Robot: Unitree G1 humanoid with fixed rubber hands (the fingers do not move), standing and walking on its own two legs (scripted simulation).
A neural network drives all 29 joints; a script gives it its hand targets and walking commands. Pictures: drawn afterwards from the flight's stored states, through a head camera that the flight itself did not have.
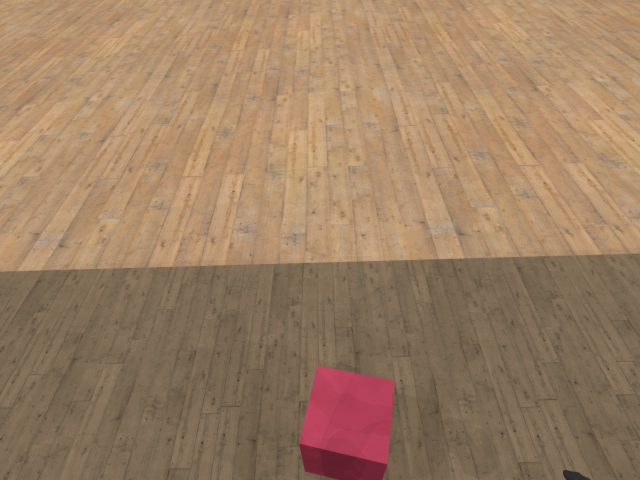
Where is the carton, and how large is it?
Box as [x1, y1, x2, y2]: [299, 366, 394, 479]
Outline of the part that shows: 317,366 299,441 305,471 338,479 381,479 387,463 394,381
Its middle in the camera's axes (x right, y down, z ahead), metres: +0.08 +0.52 +1.06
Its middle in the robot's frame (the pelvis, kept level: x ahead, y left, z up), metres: +0.42 -0.04 -0.66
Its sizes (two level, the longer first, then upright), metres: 0.210 0.200 0.250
